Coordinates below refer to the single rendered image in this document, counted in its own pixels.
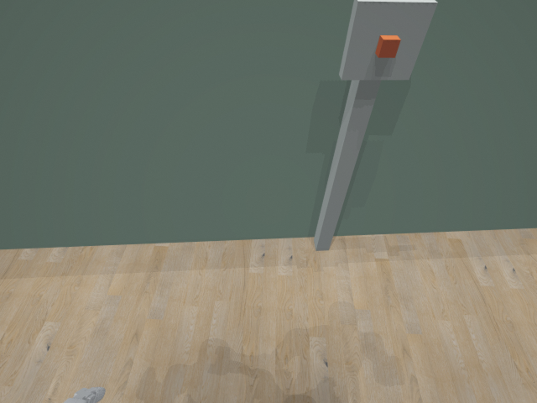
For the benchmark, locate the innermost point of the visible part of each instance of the button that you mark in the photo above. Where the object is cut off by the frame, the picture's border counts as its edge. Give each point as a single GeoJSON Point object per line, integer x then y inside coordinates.
{"type": "Point", "coordinates": [387, 46]}

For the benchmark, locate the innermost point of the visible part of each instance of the panel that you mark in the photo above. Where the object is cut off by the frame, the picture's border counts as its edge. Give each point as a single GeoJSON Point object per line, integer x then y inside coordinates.
{"type": "Point", "coordinates": [410, 20]}

